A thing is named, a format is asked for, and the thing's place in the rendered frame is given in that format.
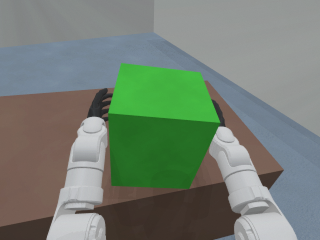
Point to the robot right upper arm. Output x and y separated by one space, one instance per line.
263 226

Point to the right robot forearm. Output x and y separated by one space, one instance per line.
247 195

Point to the left robot forearm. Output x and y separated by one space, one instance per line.
83 184

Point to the carton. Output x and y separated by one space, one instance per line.
161 123

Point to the left robot hand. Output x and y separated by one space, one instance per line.
95 109

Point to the robot left upper arm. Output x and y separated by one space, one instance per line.
81 226

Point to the pedestal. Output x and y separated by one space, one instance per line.
37 132

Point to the right robot hand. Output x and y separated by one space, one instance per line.
219 113

